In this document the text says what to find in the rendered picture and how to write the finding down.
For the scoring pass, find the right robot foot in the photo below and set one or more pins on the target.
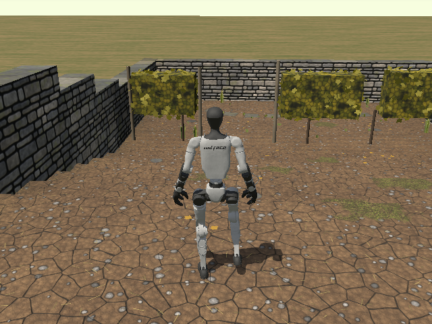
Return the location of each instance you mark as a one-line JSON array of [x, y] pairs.
[[237, 260]]

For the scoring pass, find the robot right shin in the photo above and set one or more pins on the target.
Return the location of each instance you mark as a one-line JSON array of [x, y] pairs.
[[235, 233]]

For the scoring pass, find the left robot forearm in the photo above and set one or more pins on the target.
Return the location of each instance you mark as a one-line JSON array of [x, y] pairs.
[[181, 180]]

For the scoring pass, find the right robot forearm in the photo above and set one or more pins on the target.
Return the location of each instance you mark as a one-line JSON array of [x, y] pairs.
[[249, 180]]

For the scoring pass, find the robot left hand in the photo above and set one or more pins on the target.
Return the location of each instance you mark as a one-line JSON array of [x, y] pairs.
[[176, 196]]

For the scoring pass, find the robot right upper arm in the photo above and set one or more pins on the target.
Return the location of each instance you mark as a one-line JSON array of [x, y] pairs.
[[236, 142]]

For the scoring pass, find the robot right hand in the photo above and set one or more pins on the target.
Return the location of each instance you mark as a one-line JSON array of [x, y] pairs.
[[249, 194]]

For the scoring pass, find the robot left upper arm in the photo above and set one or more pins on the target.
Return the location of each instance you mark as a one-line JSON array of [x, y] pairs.
[[190, 153]]

